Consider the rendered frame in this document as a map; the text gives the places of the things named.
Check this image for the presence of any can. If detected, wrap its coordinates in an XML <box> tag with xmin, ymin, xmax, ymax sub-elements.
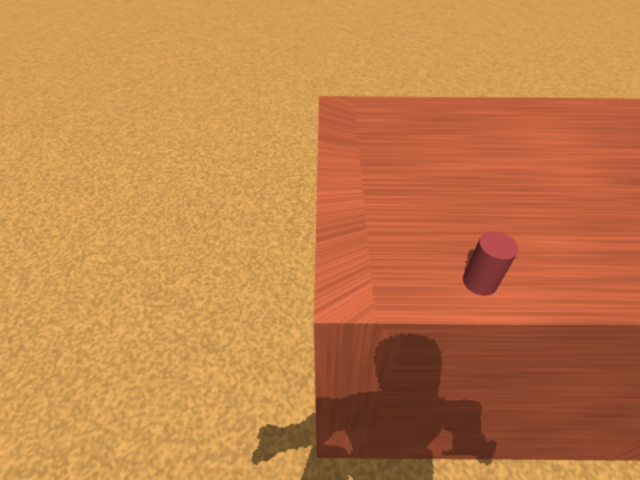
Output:
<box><xmin>463</xmin><ymin>231</ymin><xmax>518</xmax><ymax>296</ymax></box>

